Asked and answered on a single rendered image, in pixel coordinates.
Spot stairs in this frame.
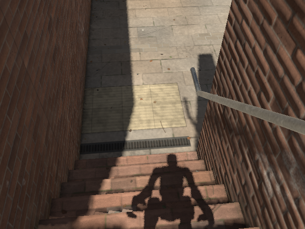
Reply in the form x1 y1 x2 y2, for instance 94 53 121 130
37 151 260 229

